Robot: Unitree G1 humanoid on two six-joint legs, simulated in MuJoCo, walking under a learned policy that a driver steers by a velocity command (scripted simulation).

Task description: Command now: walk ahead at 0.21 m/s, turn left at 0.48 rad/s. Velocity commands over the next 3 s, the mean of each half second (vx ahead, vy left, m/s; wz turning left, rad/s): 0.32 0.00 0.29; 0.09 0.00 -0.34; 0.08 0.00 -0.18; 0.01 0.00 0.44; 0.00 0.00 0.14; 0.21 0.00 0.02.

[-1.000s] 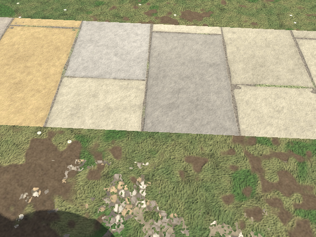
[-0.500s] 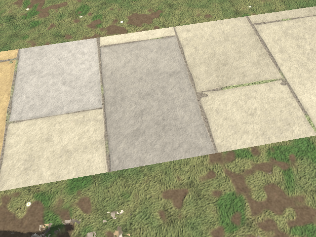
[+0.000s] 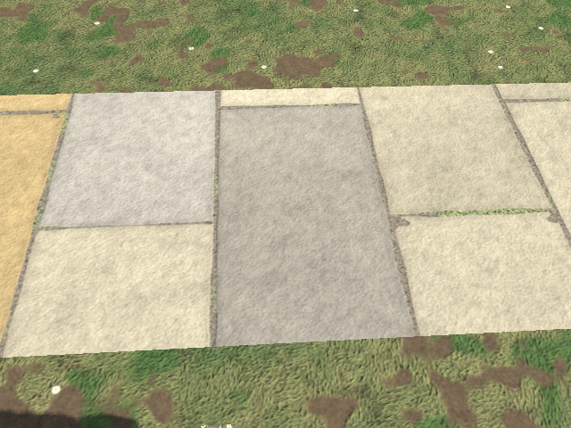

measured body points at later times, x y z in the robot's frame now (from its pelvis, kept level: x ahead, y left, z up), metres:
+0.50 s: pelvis +0.12 +0.02 -0.01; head +0.15 +0.02 +0.44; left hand +0.00 +0.26 -0.14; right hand +0.36 -0.17 -0.11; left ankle +0.19 +0.14 -0.73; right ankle +0.01 -0.12 -0.74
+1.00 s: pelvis +0.19 +0.03 -0.01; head +0.21 +0.01 +0.44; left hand +0.33 +0.29 -0.12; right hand +0.25 -0.24 -0.16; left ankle +0.20 +0.14 -0.74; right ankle +0.21 -0.05 -0.74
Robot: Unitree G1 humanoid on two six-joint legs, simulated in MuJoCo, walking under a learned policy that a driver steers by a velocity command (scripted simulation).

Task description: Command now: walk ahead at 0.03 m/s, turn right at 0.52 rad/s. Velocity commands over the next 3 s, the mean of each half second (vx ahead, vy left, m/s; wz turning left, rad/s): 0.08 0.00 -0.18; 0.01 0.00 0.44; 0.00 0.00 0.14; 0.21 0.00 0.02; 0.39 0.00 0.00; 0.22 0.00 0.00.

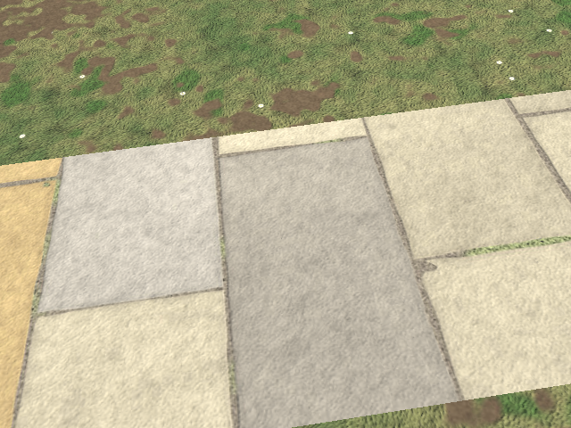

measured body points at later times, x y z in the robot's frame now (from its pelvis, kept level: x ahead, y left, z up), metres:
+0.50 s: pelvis +0.06 +0.00 +0.01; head +0.07 +0.01 +0.46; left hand +0.17 +0.25 -0.13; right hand +0.11 -0.26 -0.12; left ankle +0.07 +0.10 -0.73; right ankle +0.02 -0.09 -0.72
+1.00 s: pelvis +0.07 -0.03 +0.02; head +0.10 -0.05 +0.46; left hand +0.11 +0.26 -0.08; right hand +0.23 -0.29 -0.12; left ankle +0.02 +0.09 -0.66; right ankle +0.09 -0.12 -0.73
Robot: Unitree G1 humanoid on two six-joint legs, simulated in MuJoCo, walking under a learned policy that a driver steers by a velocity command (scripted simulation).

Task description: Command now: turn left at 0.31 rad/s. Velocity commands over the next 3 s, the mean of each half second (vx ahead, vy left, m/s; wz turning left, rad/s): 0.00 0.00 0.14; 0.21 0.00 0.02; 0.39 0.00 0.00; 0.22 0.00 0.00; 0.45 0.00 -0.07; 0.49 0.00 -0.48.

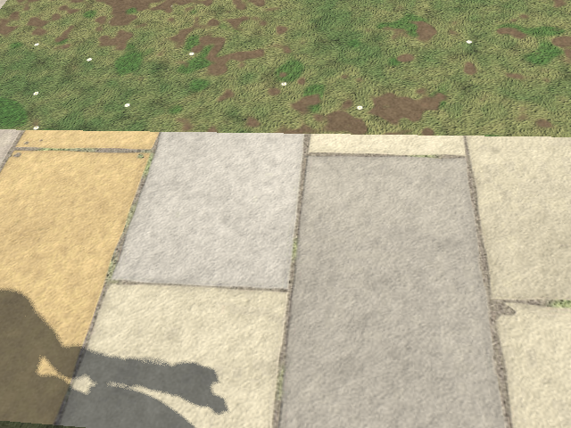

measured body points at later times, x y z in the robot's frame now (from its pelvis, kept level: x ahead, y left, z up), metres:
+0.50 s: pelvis +0.00 +0.02 +0.00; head +0.00 +0.04 +0.45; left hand +0.04 +0.28 -0.15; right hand +0.09 -0.23 -0.13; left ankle -0.03 +0.12 -0.74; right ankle +0.01 -0.09 -0.74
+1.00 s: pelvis +0.09 -0.02 -0.01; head +0.10 -0.04 +0.44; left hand +0.12 +0.24 -0.14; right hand +0.07 -0.28 -0.17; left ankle -0.01 +0.10 -0.69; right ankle +0.09 -0.10 -0.74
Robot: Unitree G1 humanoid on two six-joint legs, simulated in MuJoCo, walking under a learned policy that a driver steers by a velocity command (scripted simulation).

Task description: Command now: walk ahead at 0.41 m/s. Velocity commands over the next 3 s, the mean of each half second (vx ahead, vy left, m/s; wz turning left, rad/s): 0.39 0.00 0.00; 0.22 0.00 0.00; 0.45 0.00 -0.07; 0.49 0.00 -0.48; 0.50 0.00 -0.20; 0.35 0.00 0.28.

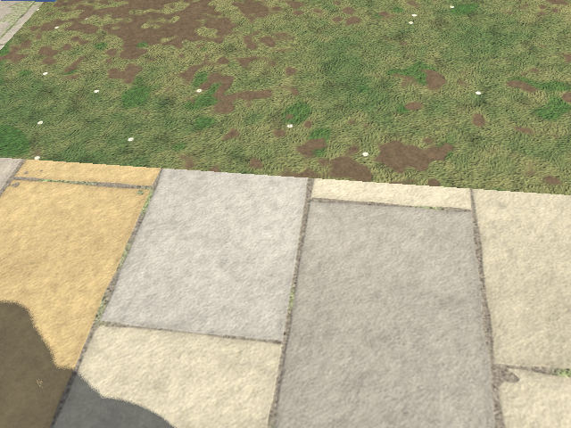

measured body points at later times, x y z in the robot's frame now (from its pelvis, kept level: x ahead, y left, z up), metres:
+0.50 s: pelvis +0.25 +0.01 -0.01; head +0.29 +0.01 +0.43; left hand +0.21 +0.25 -0.17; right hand +0.37 -0.23 -0.15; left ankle +0.34 +0.06 -0.74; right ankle +0.08 -0.09 -0.63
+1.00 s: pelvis +0.37 -0.02 +0.00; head +0.37 -0.04 +0.45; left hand +0.40 +0.22 -0.14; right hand +0.36 -0.26 -0.16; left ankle +0.35 +0.06 -0.71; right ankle +0.33 -0.10 -0.74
